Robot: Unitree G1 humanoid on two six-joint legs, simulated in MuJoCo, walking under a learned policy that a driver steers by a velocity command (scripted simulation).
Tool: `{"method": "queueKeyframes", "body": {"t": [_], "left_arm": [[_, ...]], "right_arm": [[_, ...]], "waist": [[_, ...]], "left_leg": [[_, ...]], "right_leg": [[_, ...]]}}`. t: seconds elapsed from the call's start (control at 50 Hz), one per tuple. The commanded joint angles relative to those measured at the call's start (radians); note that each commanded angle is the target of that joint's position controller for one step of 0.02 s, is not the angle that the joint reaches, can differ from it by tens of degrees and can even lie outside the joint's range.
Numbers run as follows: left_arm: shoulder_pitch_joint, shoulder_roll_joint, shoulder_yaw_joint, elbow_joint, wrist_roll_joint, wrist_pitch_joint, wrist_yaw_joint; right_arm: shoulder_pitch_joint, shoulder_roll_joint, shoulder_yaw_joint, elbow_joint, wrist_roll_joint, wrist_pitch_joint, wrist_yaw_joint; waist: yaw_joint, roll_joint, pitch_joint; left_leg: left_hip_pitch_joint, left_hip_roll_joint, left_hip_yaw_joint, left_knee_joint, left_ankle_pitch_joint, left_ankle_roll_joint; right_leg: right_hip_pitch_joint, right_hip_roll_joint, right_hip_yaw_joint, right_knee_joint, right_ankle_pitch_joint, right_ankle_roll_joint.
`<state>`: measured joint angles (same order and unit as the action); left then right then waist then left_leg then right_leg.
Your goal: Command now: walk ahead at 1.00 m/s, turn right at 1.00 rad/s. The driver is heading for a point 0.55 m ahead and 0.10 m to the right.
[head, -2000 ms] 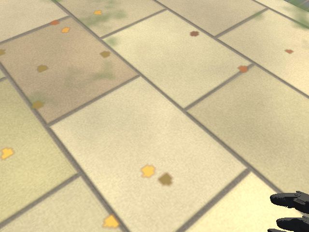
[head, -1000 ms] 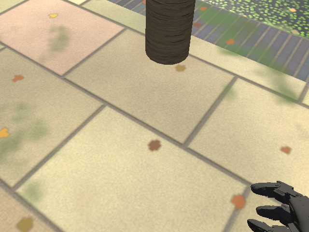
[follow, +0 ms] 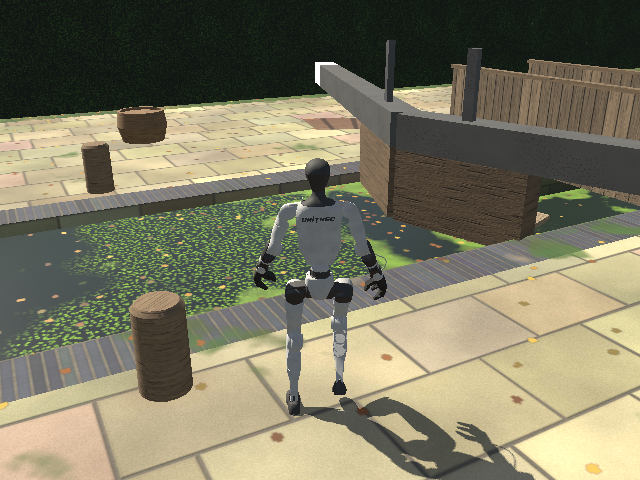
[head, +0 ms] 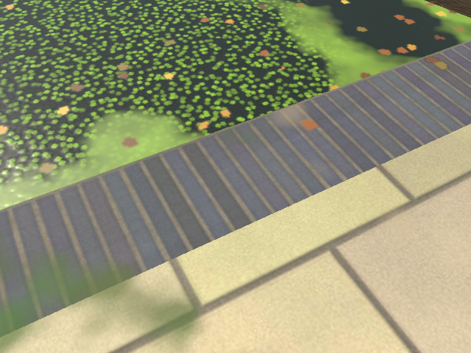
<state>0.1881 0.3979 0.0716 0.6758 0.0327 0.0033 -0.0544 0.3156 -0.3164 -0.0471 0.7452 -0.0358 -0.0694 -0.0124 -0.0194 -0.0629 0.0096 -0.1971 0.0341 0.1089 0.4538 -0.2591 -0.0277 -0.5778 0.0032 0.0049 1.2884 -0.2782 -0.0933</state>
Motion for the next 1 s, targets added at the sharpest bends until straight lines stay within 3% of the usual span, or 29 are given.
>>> {"method": "queueKeyframes", "body": {"t": [0.02,0.08,0.1,0.14,0.18,0.22,0.24,0.26,0.28,0.3,0.32,0.36,0.4,0.42,0.46,0.52,0.58,0.62,0.64,0.66,0.68,0.7,0.72,0.74,0.76,0.8,0.84,0.9,1.0], "left_arm": [[-0.086,-0.045,-0.031,-0.132,0.003,0.010,-0.025],[-0.157,-0.024,-0.031,-0.146,-0.008,0.017,-0.029],[-0.198,-0.038,-0.042,-0.180,-0.005,0.016,-0.037],[-0.288,-0.048,-0.052,-0.190,0.004,0.009,-0.048],[-0.295,-0.057,-0.059,-0.176,0.004,-0.002,-0.048],[-0.174,-0.023,-0.045,-0.128,0.007,-0.012,-0.031],[-0.017,0.009,-0.028,-0.077,0.008,-0.017,-0.017],[0.201,0.048,-0.004,-0.002,0.007,-0.022,0.000],[0.294,0.102,0.026,0.044,0.010,-0.019,0.023],[0.174,0.209,0.047,0.009,0.020,-0.007,0.039],[0.226,0.188,0.052,-0.014,0.003,-0.003,0.046],[0.181,0.107,0.038,0.045,-0.003,-0.028,0.061],[0.103,0.026,0.006,0.054,-0.004,-0.061,0.071],[0.108,-0.006,-0.007,0.067,-0.017,-0.076,0.066],[0.131,-0.003,-0.011,0.101,-0.030,-0.096,0.054],[0.122,-0.006,-0.013,0.127,-0.038,-0.103,0.044],[0.201,-0.008,-0.015,0.170,-0.047,-0.108,0.046],[0.200,0.021,-0.008,0.184,-0.037,-0.104,0.057],[0.174,0.040,-0.002,0.184,-0.031,-0.098,0.066],[0.133,0.052,0.001,0.181,-0.035,-0.089,0.072],[0.152,0.035,-0.001,0.170,-0.041,-0.085,0.075],[0.416,-0.117,-0.027,0.193,-0.074,-0.073,0.079],[0.450,-0.052,-0.021,0.233,-0.062,-0.062,0.093],[0.365,-0.021,-0.016,0.224,-0.050,-0.056,0.093],[0.260,-0.008,-0.018,0.205,-0.024,-0.050,0.089],[0.199,-0.044,-0.025,0.198,-0.007,-0.018,0.072],[0.233,-0.092,-0.035,0.220,-0.008,0.016,0.064],[0.201,-0.110,-0.047,0.233,-0.014,0.037,0.069],[0.112,-0.087,-0.050,0.252,-0.010,0.051,0.076]], "right_arm": [[0.033,-0.059,-0.010,-0.007,0.015,-0.038,0.017],[0.017,-0.055,-0.011,0.020,0.007,-0.048,0.018],[0.043,-0.088,-0.014,0.026,0.004,-0.055,0.016],[0.113,-0.085,-0.014,0.065,0.004,-0.053,0.011],[0.159,-0.118,-0.016,0.079,0.000,-0.044,0.000],[0.164,-0.194,-0.029,0.082,0.002,-0.023,-0.013],[0.134,-0.225,-0.035,0.075,-0.001,-0.007,-0.018],[0.084,-0.228,-0.034,0.057,-0.003,0.004,-0.018],[0.074,-0.194,-0.032,0.050,-0.004,0.008,-0.011],[0.182,-0.048,0.001,-0.030,0.016,-0.001,0.015],[0.060,-0.123,-0.006,-0.076,0.023,-0.020,0.012],[-0.007,-0.096,0.008,-0.074,0.031,-0.033,0.010],[0.032,-0.063,0.017,-0.043,0.003,-0.004,0.015],[0.053,-0.047,0.017,-0.030,-0.006,0.014,0.018],[0.016,-0.015,0.022,-0.042,-0.009,0.026,0.030],[-0.098,0.031,0.041,-0.073,0.006,0.016,0.043],[-0.152,0.020,0.038,-0.065,0.017,0.009,0.037],[-0.094,-0.022,0.024,-0.039,0.003,0.003,0.026],[0.010,-0.049,0.012,0.002,-0.004,-0.004,0.020],[0.131,-0.063,0.005,0.047,-0.011,-0.016,0.017],[0.203,-0.126,-0.009,0.078,-0.016,-0.028,0.010],[0.188,-0.182,-0.018,0.068,-0.025,-0.027,0.016],[0.203,-0.138,-0.014,0.050,0.024,-0.013,0.026],[0.092,-0.108,-0.012,0.033,0.042,-0.003,0.018],[-0.012,-0.034,0.008,0.019,0.042,0.005,0.013],[-0.041,0.022,0.034,0.041,0.036,0.008,0.001],[-0.040,-0.001,0.035,0.068,0.019,0.007,0.007],[-0.070,-0.024,0.033,0.083,0.004,0.009,0.016],[-0.078,-0.054,0.017,0.099,0.011,0.060,0.013]], "waist": [[0.015,0.157,0.046],[0.028,0.125,0.080],[0.033,0.146,0.113],[0.001,0.086,0.166],[0.006,0.098,0.136],[0.090,0.168,0.037],[0.173,0.193,-0.041],[0.270,0.201,-0.127],[0.286,0.118,-0.174],[0.084,-0.182,-0.263],[0.169,-0.025,-0.377],[0.089,0.108,-0.060],[-0.013,0.156,0.044],[-0.036,0.155,0.047],[-0.044,0.110,0.070],[-0.015,0.034,0.056],[0.042,0.016,0.012],[0.014,-0.002,-0.018],[-0.036,-0.009,-0.050],[-0.110,0.004,-0.074],[-0.127,0.086,-0.113],[-0.003,0.354,-0.312],[-0.032,0.218,-0.477],[-0.013,0.165,-0.376],[0.003,0.092,-0.228],[0.026,0.086,-0.115],[0.059,0.115,-0.114],[0.070,0.164,-0.115],[0.037,0.204,-0.049]], "left_leg": [[0.091,0.248,-0.174,-0.294,0.086,0.078],[0.088,0.163,0.027,-0.336,0.242,0.056],[0.081,0.205,0.044,-0.343,0.318,0.058],[0.131,0.176,0.124,-0.355,0.496,0.037],[0.189,0.180,0.162,-0.310,0.947,0.035],[0.265,0.224,0.154,-0.126,1.325,0.046],[0.254,0.248,0.143,0.067,1.405,0.066],[0.171,0.248,0.132,0.324,1.336,0.093],[-0.036,0.157,0.134,0.695,0.766,0.091],[-0.467,-0.011,0.070,1.092,-0.230,0.039],[-0.567,-0.023,-0.136,1.169,-0.148,0.054],[-0.593,0.067,-0.142,1.007,-0.051,0.060],[-0.431,0.099,-0.144,0.879,-0.072,0.036],[-0.372,0.109,-0.142,0.806,-0.097,0.022],[-0.339,0.093,-0.099,0.641,-0.062,0.008],[-0.224,0.030,-0.020,0.302,0.234,0.027],[-0.155,-0.032,-0.006,0.139,0.474,0.060],[-0.082,-0.070,-0.027,0.096,0.445,0.089],[0.002,-0.087,-0.042,0.085,0.418,0.101],[0.099,-0.062,-0.065,0.005,0.493,0.114],[0.212,0.051,-0.138,0.003,0.905,0.135],[0.507,0.402,-0.468,0.157,1.574,0.346],[0.547,0.415,-0.596,0.128,1.575,0.394],[0.421,0.379,-0.535,0.043,1.278,0.387],[0.268,0.312,-0.455,-0.019,1.054,0.343],[0.061,0.231,-0.330,-0.102,0.921,0.275],[-0.070,0.196,-0.255,-0.140,0.870,0.256],[-0.118,0.164,-0.208,-0.169,0.667,0.237],[-0.212,0.151,-0.283,-0.261,-0.127,0.200]], "right_leg": [[-0.223,-0.092,0.055,-0.012,0.111,0.013],[-0.204,-0.061,-0.011,-0.135,0.246,0.007],[-0.194,-0.089,-0.025,-0.234,0.265,-0.004],[-0.157,-0.054,-0.112,-0.391,0.270,-0.036],[-0.017,0.032,-0.188,-0.503,0.237,-0.080],[0.156,0.102,-0.185,-0.545,0.148,-0.110],[0.315,0.129,-0.159,-0.555,0.080,-0.133],[0.545,0.125,-0.100,-0.635,0.062,-0.164],[0.775,0.045,0.035,-0.693,-0.008,-0.185],[1.043,-0.264,0.572,-0.769,-0.063,-0.287],[1.054,-0.291,0.760,-0.925,-0.119,-0.325],[0.731,-0.257,0.565,-1.023,0.008,-0.264],[0.460,-0.198,0.386,-1.034,0.424,-0.231],[0.400,-0.179,0.316,-1.040,0.604,-0.216],[0.345,-0.127,0.187,-1.055,0.857,-0.191],[0.309,-0.006,0.022,-1.058,0.942,-0.113],[0.432,-0.033,0.035,-1.039,0.892,-0.061],[0.507,-0.065,0.063,-0.941,0.942,-0.029],[0.527,-0.069,0.069,-0.833,0.975,-0.013],[0.523,-0.048,0.051,-0.665,0.912,0.006],[0.457,0.033,0.016,-0.413,0.609,0.028],[0.217,0.182,0.013,0.030,-0.360,0.072],[0.183,0.193,0.187,0.128,-0.341,0.064],[0.138,0.141,0.197,0.126,-0.252,0.073],[0.115,0.090,0.155,0.045,-0.198,0.077],[0.192,0.046,0.129,-0.102,-0.157,0.090],[0.323,0.052,0.090,-0.208,-0.142,0.102],[0.364,0.031,0.050,-0.412,-0.125,0.104],[0.407,0.012,-0.002,-0.617,-0.053,0.082]]}}
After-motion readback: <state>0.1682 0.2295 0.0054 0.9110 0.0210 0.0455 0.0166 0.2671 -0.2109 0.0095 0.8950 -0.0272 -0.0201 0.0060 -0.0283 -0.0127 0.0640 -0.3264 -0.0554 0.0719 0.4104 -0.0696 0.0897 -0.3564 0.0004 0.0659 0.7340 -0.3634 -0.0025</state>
